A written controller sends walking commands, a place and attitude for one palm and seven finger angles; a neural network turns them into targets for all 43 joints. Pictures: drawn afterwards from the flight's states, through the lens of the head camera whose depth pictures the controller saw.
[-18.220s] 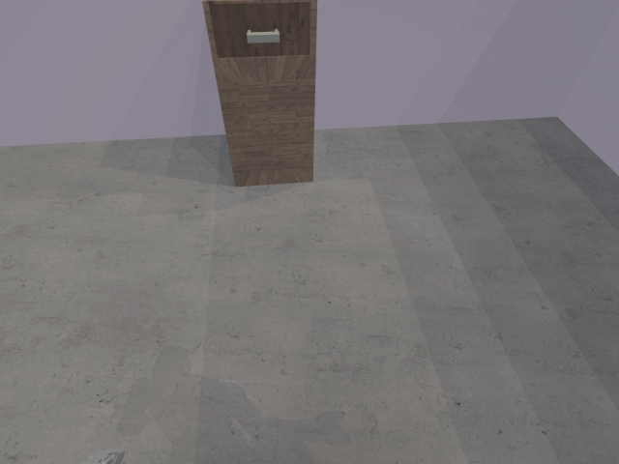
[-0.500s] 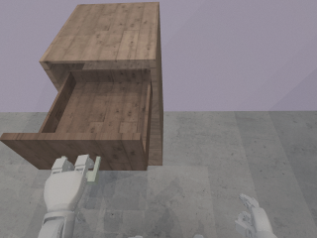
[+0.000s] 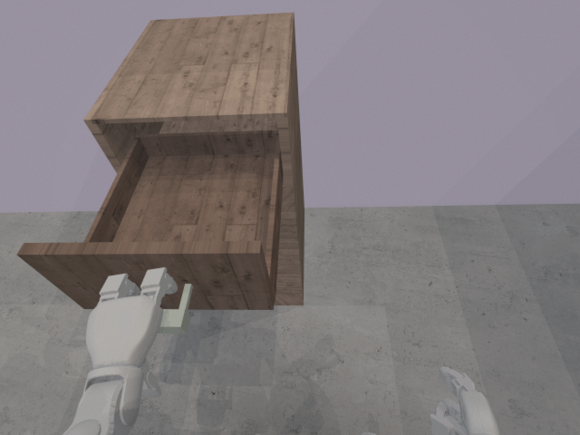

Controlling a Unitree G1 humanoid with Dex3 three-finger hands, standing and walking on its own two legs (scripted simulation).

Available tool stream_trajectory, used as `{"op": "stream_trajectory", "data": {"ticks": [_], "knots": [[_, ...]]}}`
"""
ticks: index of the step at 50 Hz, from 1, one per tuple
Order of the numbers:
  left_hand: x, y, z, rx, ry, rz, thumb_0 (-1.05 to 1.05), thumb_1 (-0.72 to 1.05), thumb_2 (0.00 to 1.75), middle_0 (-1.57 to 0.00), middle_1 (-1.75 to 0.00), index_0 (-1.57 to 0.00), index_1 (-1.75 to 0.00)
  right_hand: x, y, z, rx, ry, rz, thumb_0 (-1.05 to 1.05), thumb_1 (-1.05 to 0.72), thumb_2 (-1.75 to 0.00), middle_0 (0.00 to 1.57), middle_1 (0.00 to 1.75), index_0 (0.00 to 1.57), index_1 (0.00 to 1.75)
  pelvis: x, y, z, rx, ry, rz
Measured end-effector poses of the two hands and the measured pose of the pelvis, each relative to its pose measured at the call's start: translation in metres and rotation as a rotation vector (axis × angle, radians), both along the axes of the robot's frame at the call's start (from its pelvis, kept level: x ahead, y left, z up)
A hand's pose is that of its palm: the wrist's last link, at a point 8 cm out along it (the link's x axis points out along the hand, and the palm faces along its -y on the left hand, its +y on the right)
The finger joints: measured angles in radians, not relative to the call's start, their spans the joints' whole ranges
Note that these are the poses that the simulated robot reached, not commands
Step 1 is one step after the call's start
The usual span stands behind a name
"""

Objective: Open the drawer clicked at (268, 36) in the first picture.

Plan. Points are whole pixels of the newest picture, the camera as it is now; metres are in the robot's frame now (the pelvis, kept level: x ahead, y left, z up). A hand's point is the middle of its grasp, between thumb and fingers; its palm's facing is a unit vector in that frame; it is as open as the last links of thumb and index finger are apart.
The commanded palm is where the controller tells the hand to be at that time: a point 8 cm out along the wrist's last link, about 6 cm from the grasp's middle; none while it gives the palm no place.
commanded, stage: lift the hand off the handle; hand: left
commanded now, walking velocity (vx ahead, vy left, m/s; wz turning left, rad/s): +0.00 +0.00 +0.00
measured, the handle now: (152, 306) +0.29 +0.24 -0.01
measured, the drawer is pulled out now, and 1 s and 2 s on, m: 0.30 0.30 0.30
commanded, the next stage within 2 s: draw the hand back to the body in 1.08 s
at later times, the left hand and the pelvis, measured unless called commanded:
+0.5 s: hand (124, 313) +0.25 +0.24 +0.06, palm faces +0.05 -0.08 -1.00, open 13.5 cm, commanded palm +0.22 +0.24 +0.13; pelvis +0.02 +0.01 +0.03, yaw +0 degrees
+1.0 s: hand (99, 280) +0.25 +0.24 +0.14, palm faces +0.12 -0.10 -0.99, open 13.8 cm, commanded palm +0.22 +0.23 +0.19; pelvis +0.02 +0.01 +0.04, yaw +0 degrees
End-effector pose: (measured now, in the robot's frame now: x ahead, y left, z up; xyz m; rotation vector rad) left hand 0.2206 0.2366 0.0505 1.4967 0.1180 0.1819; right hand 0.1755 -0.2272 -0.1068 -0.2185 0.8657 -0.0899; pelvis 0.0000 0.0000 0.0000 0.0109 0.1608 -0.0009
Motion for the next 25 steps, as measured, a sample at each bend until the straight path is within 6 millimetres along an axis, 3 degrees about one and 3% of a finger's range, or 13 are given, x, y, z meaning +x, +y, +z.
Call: {"op": "stream_trajectory", "data": {"ticks": [13,25], "knots": [[0.000,0.004,0.035,-0.020,-0.009,0.000,0.00,-0.49,0.30,-0.33,-1.20,-0.35,-1.22,0.024,0.006,0.025,0.000,-0.056,0.027,0.01,-0.91,-0.89,0.20,0.30,0.20,0.30,0.007,0.002,0.015,0.001,-0.058,-0.001],[0.002,0.005,0.065,-0.019,-0.007,-0.017,0.00,-0.49,0.30,-0.32,-1.20,-0.37,-1.23,0.051,0.024,0.040,0.029,-0.090,0.084,0.01,-0.91,-0.89,0.20,0.30,0.20,0.30,0.016,0.005,0.026,-0.002,-0.103,0.003]]}}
